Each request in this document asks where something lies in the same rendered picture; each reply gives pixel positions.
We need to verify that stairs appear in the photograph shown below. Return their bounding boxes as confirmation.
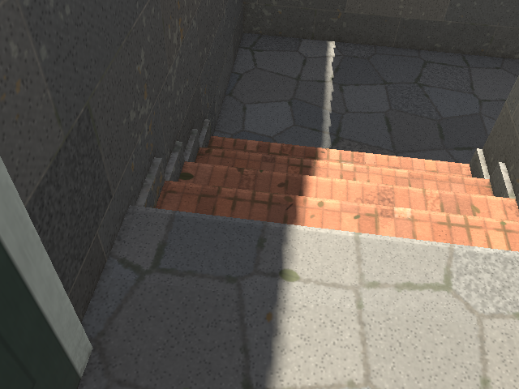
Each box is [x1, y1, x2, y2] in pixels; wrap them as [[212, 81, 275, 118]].
[[155, 136, 519, 252]]

